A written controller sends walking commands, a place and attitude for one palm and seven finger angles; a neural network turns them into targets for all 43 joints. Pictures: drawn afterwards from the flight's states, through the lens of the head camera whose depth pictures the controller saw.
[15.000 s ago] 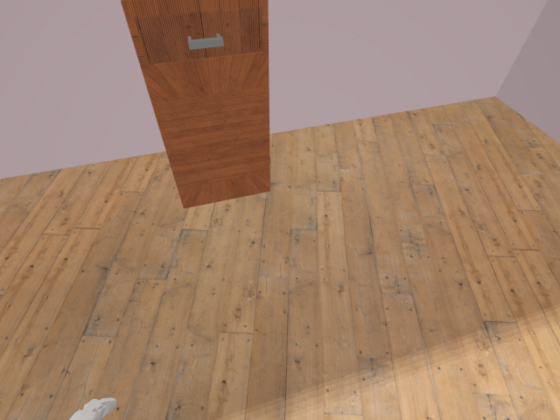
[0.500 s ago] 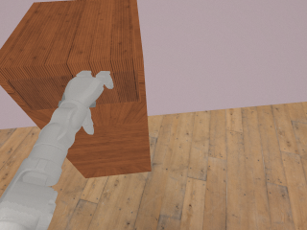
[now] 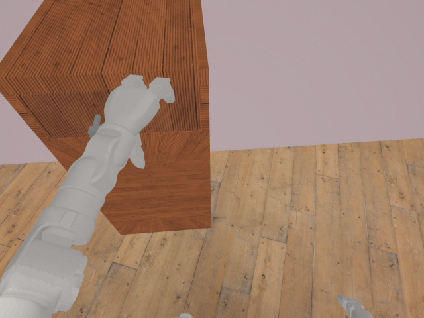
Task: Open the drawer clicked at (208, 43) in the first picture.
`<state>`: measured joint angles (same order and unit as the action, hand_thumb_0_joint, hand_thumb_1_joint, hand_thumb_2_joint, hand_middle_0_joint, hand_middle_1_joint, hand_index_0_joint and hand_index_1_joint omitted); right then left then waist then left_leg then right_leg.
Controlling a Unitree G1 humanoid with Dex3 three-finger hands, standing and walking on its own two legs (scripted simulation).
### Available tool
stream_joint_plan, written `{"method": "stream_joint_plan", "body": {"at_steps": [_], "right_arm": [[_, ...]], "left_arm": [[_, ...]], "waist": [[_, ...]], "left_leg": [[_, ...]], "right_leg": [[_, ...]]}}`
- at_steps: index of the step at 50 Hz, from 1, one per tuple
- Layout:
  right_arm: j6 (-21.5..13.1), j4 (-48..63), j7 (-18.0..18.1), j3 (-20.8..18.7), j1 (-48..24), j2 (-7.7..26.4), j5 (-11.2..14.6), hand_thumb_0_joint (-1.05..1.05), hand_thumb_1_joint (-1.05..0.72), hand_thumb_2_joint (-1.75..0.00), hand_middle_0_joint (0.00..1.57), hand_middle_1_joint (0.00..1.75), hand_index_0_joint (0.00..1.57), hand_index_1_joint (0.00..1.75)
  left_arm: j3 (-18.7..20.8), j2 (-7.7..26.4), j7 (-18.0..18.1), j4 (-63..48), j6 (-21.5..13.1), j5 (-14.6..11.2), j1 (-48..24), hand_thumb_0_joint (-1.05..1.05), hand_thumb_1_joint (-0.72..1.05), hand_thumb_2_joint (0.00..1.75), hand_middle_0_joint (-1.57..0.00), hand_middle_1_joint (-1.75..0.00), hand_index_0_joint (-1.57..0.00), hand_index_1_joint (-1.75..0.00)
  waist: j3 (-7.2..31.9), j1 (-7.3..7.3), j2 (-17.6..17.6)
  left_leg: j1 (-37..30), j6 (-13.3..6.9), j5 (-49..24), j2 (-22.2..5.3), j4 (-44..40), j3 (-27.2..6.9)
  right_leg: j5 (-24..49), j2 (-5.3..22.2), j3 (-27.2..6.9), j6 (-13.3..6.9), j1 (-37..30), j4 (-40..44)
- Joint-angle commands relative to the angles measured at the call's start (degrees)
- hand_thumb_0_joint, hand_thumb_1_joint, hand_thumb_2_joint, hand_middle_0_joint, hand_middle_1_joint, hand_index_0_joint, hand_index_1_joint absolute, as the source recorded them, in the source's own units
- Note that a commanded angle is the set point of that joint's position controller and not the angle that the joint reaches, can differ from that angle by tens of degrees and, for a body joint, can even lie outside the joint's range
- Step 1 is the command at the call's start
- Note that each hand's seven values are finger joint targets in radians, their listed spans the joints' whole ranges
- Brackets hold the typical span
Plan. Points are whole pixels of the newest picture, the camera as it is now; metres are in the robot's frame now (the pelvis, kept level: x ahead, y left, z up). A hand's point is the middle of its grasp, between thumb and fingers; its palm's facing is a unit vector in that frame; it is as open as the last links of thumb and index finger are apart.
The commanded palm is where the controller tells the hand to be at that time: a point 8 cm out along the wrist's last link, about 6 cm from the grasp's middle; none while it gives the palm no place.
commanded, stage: move the hooked fingers above the handle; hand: left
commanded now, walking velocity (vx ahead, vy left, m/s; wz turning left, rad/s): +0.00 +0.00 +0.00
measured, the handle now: (116, 124) +0.52 +0.24 +0.03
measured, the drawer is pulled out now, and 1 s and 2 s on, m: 0.00 0.00 0.00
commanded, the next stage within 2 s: lower the fingers behind the handle in 0.76 s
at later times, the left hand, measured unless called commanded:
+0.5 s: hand (113, 139) +0.44 +0.21 +0.08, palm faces -0.07 -0.04 -1.00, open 13.8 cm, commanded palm +0.45 +0.23 +0.15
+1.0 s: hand (81, 152) +0.41 +0.27 +0.06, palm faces -0.21 +0.00 -0.98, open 13.8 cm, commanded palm +0.43 +0.26 +0.14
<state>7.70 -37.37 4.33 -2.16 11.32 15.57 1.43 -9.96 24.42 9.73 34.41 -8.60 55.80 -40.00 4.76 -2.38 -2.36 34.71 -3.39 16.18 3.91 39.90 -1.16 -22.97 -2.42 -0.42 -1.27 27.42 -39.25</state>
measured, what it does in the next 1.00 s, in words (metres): stands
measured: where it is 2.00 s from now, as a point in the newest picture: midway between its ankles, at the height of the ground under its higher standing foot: outside the picture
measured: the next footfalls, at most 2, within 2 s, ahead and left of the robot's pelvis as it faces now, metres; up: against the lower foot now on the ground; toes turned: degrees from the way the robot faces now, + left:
none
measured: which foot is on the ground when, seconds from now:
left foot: down 0.00-1.00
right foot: down 0.00-1.00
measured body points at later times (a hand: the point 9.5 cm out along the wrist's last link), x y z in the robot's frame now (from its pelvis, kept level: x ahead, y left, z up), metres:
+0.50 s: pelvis +0.01 -0.01 +0.00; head +0.07 -0.01 +0.45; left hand +0.43 +0.21 +0.13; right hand +0.07 -0.30 -0.12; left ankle +0.03 +0.08 -0.72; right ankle -0.04 -0.11 -0.72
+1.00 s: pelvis +0.01 -0.01 +0.01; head +0.06 -0.02 +0.45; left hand +0.42 +0.27 +0.12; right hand +0.08 -0.28 -0.12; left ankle +0.03 +0.08 -0.72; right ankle -0.04 -0.11 -0.72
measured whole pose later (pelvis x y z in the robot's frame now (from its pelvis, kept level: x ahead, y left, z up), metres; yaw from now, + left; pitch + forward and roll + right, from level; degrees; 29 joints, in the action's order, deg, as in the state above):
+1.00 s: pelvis +0.01 -0.01 +0.01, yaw +0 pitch +11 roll -1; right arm 10.7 -36.2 5.1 -1.9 18.1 14.6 2.5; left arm -3.5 34.8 -0.6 46.5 -6.4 57.1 -35.5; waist 5.6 -1.1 -2.4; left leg 33.0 -2.5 15.8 2.4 37.9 -2.0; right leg -21.5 -3.9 0.1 -2.4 25.0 -35.5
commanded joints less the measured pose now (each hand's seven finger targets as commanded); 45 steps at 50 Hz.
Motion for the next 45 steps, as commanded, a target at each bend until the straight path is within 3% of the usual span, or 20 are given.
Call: {"method": "stream_joint_plan", "body": {"at_steps": [1, 3, 5, 9, 12, 15, 17, 19, 20, 22, 24, 25, 27, 29, 32, 35, 37, 40, 43, 45], "right_arm": [[1.59, 4.89, 0.57, 0.52, 0.24, 6.17, 0.36, 0.0, -0.9, -0.9, 0.2, 0.3, 0.2, 0.3], [2.88, 4.85, 0.56, 0.9, -0.12, 6.36, 0.51, 0.0, -0.9, -0.9, 0.2, 0.3, 0.2, 0.3], [3.83, 5.17, -0.16, 0.51, -0.11, 6.81, 1.0, 0.0, -0.9, -0.9, 0.2, 0.3, 0.2, 0.3], [4.87, 6.55, 0.85, 0.45, -0.59, 7.9, 2.36, 0.0, -0.9, -0.9, 0.2, 0.3, 0.2, 0.3], [4.49, 6.65, 2.21, 0.0, 1.92, 8.61, 2.31, 0.0, -0.9, -0.9, 0.2, 0.3, 0.2, 0.3], [2.78, 7.36, 2.24, -1.59, 4.68, 8.2, 1.62, 0.0, -0.9, -0.9, 0.2, 0.3, 0.2, 0.3], [1.61, 6.69, 2.24, -2.74, 6.36, 7.24, 0.87, 0.0, -0.9, -0.9, 0.2, 0.3, 0.2, 0.3], [0.24, 5.72, 1.91, -3.68, 8.2, 6.65, 0.51, 0.0, -0.9, -0.9, 0.2, 0.3, 0.2, 0.3], [-0.39, 5.01, 1.73, -4.09, 9.21, 6.53, 0.24, 0.0, -0.9, -0.9, 0.2, 0.3, 0.2, 0.3], [-1.21, 3.36, 1.52, -4.51, 10.09, 7.0, 0.33, 0.0, -0.9, -0.9, 0.2, 0.3, 0.2, 0.3], [-1.41, 2.17, 0.59, -4.53, 10.27, 7.2, 0.47, 0.0, -0.9, -0.9, 0.2, 0.3, 0.2, 0.3], [-1.19, 1.46, 0.1, -4.33, 10.6, 7.73, 0.3, 0.0, -0.9, -0.9, 0.2, 0.3, 0.2, 0.3], [-0.55, 1.04, -0.69, -3.37, 9.64, 7.96, 0.45, 0.0, -0.9, -0.9, 0.2, 0.3, 0.2, 0.3], [0.44, 1.6, -1.09, -2.24, 7.12, 8.0, 0.24, 0.0, -0.9, -0.9, 0.2, 0.3, 0.2, 0.3], [2.13, 2.83, -1.77, -1.34, 5.09, 7.99, 0.24, 0.0, -0.9, -0.9, 0.2, 0.3, 0.2, 0.3], [4.15, 4.52, -1.23, -0.88, 3.27, 8.16, 1.03, 0.0, -0.9, -0.9, 0.2, 0.3, 0.2, 0.3], [4.6, 5.86, -0.32, -0.39, 1.95, 8.04, 1.71, 0.0, -0.9, -0.9, 0.2, 0.3, 0.2, 0.3], [4.16, 7.12, 1.17, -0.58, 2.4, 8.67, 1.9, 0.0, -0.9, -0.9, 0.2, 0.3, 0.2, 0.3], [2.97, 8.17, 1.83, -1.33, 4.51, 8.71, 1.74, 0.0, -0.9, -0.9, 0.2, 0.3, 0.2, 0.3], [2.08, 7.53, 1.73, -2.37, 6.17, 7.83, 1.22, 0.0, -0.9, -0.9, 0.2, 0.3, 0.2, 0.3]], "left_arm": [[16.35, 26.45, 8.47, 2.51, 12.0, -0.38, -24.33, 0.0, -0.5, 0.3, -0.3, -1.2, -0.3, -1.2], [14.74, 25.34, 7.84, 10.2, 17.18, 0.68, -20.68, 0.0, -0.5, 0.3, -0.3, -1.2, -0.3, -1.2], [13.81, 24.21, 5.18, 17.49, 22.13, 2.24, -16.62, 0.0, -0.5, 0.3, -0.3, -1.2, -0.3, -1.2], [13.45, 26.09, -0.68, 15.88, 23.88, 0.07, -18.45, 0.0, -0.5, 0.3, -0.3, -1.2, -0.3, -1.2], [13.83, 27.07, -5.53, 15.36, 19.02, 1.03, -18.14, 0.0, -0.5, 0.3, -0.3, -1.2, -0.3, -1.2], [8.75, 20.56, -9.15, 5.01, 9.49, 1.56, -23.54, 0.0, -0.5, 0.3, -0.3, -1.2, -0.3, -1.2], [5.8, 17.34, -8.94, -5.77, 2.44, 1.33, -30.35, 0.0, -0.5, 0.3, -0.3, -1.2, -0.3, -1.2], [4.34, 14.56, -7.27, -13.37, -1.81, -0.26, -32.96, 0.0, -0.5, 0.3, -0.3, -1.2, -0.3, -1.2], [3.91, 13.46, -6.42, -16.31, -3.52, -1.62, -34.41, 0.0, -0.5, 0.3, -0.3, -1.2, -0.3, -1.2], [7.08, 15.34, -3.04, -14.85, -5.07, -2.89, -33.87, 0.0, -0.5, 0.3, -0.3, -1.2, -0.3, -1.2], [9.28, 16.28, 1.28, -12.07, -3.59, -2.78, -34.8, 0.0, -0.5, 0.3, -0.3, -1.2, -0.3, -1.2], [13.44, 20.31, 3.61, -8.38, -1.63, -2.37, -33.57, 0.0, -0.5, 0.3, -0.3, -1.2, -0.3, -1.2], [18.13, 25.06, 7.86, -0.19, 4.44, -0.65, -30.76, 0.0, -0.5, 0.3, -0.3, -1.2, -0.3, -1.2], [17.77, 26.42, 9.69, 4.86, 11.38, 0.96, -29.46, 0.0, -0.5, 0.3, -0.3, -1.2, -0.3, -1.2], [16.25, 26.83, 7.79, 12.66, 19.62, 3.45, -23.65, 0.0, -0.5, 0.3, -0.3, -1.2, -0.3, -1.2], [16.79, 28.19, 3.08, 14.4, 22.08, 2.55, -20.44, 0.0, -0.5, 0.3, -0.3, -1.2, -0.3, -1.2], [15.87, 27.78, 0.2, 15.26, 22.13, 1.1, -17.55, 0.0, -0.5, 0.3, -0.3, -1.2, -0.3, -1.2], [14.86, 26.73, -5.3, 15.67, 17.76, 0.52, -15.63, 0.0, -0.5, 0.3, -0.3, -1.2, -0.3, -1.2], [11.65, 23.54, -9.31, 8.57, 9.51, 1.3, -17.69, 0.0, -0.5, 0.3, -0.3, -1.2, -0.3, -1.2], [8.3, 19.89, -9.84, 0.84, 3.16, 1.58, -24.19, 0.0, -0.5, 0.3, -0.3, -1.2, -0.3, -1.2]], "waist": [[22.73, 4.47, 1.57], [21.47, 5.2, 3.52], [23.74, 6.04, 4.44], [19.43, 3.85, 13.19], [15.3, 1.78, 13.68], [15.51, -1.61, 7.2], [18.4, -2.96, -3.48], [22.88, -3.7, -10.99], [24.07, -4.7, -9.36], [22.32, -4.75, -7.59], [23.19, -3.94, -6.18], [23.67, -2.59, -4.1], [22.81, -0.53, -2.25], [23.45, 1.22, -2.44], [27.2, 4.24, -2.34], [24.98, 4.28, 6.48], [20.68, 4.06, 10.55], [15.23, 1.93, 15.03], [14.02, -0.48, 9.64], [14.47, -2.85, 2.51]], "left_leg": [[-13.28, 1.89, -15.43, -1.3, -3.92, 1.45], [-10.19, 2.15, -14.42, -1.61, -5.11, 2.37], [-9.91, 2.28, -15.45, -1.9, -6.17, 2.85], [-9.12, 0.74, -12.64, -1.91, -8.2, 3.51], [-8.95, -0.25, -11.63, -1.72, -8.41, 3.35], [-14.2, -1.15, -14.04, -1.84, -6.5, 2.72], [-21.58, -1.14, -16.67, -1.83, -4.41, 1.62], [-29.98, -0.62, -21.41, -2.13, -2.44, -0.15], [-31.35, -0.64, -22.92, -2.5, -1.38, -0.96], [-30.9, 0.15, -21.84, -3.0, -0.49, -2.57], [-28.48, 0.79, -20.27, -2.82, -0.48, -3.09], [-25.48, 0.82, -20.37, -2.42, -0.68, -2.87], [-19.44, 1.07, -19.29, -2.02, -1.41, -2.0], [-15.18, 1.39, -18.33, -1.58, -2.22, -0.24], [-12.77, 1.73, -21.06, -1.73, -3.15, 1.99], [-10.36, 0.9, -19.86, -1.82, -4.87, 2.83], [-8.07, 0.43, -15.44, -1.54, -6.46, 3.67], [-7.1, -0.45, -12.2, -1.62, -7.44, 3.43], [-10.31, -1.2, -12.3, -1.37, -6.27, 3.15], [-15.35, -1.38, -13.48, -1.64, -4.51, 2.42]], "right_leg": [[17.96, -0.84, 0.75, -1.78, -6.19, 4.39], [18.64, -0.6, 0.4, -1.41, -8.21, 5.28], [20.72, -0.53, -0.23, -1.2, -12.04, 6.01], [22.62, 0.62, -1.4, 0.34, -15.38, 9.79], [24.17, 0.96, -1.63, 0.81, -13.84, 10.73], [25.35, 0.79, -1.97, 0.37, -9.39, 10.72], [22.22, -0.11, -2.24, -0.45, -3.05, 9.81], [19.91, -1.01, -1.27, -1.18, 2.69, 8.37], [19.14, -1.15, -0.75, -1.12, 3.89, 7.9], [17.01, -1.6, 0.24, -1.25, 7.97, 6.62], [15.85, -1.74, 0.93, -1.46, 8.35, 5.46], [16.14, -1.82, 1.13, -1.7, 6.57, 5.12], [17.03, -1.94, 1.73, -1.97, 3.87, 3.86], [18.11, -1.63, 1.69, -1.89, -0.03, 3.66], [24.4, -1.18, 0.66, -1.65, -8.14, 3.9], [27.69, -0.61, -0.59, -0.7, -14.09, 6.36], [27.55, 0.28, -1.32, 0.46, -15.79, 8.22], [28.09, 1.03, -1.81, 1.2, -15.24, 10.12], [28.58, 0.91, -2.17, 1.1, -10.69, 9.97], [23.87, 0.38, -2.36, 0.24, -4.97, 10.13]]}}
